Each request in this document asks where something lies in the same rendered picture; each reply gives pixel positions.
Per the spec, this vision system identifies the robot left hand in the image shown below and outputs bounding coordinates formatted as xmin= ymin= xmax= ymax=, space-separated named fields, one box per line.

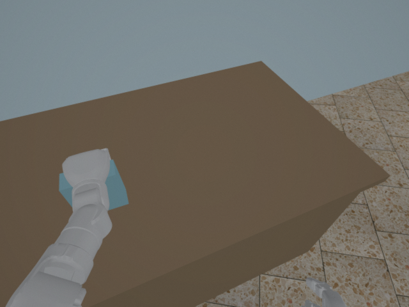
xmin=62 ymin=148 xmax=111 ymax=187

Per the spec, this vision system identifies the robot right hand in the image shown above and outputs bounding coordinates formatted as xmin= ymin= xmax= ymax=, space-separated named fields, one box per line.
xmin=301 ymin=278 xmax=346 ymax=307

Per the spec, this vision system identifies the robot left upper arm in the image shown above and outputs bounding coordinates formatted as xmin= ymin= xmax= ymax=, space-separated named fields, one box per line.
xmin=14 ymin=271 xmax=86 ymax=307

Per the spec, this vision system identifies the left robot forearm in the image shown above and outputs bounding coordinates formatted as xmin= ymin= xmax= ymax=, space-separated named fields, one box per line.
xmin=6 ymin=179 xmax=112 ymax=307

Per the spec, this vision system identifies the table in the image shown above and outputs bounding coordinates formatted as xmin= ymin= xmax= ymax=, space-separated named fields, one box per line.
xmin=0 ymin=61 xmax=390 ymax=307

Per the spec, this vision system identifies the sponge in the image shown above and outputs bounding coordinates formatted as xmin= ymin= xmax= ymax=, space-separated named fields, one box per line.
xmin=59 ymin=160 xmax=129 ymax=210

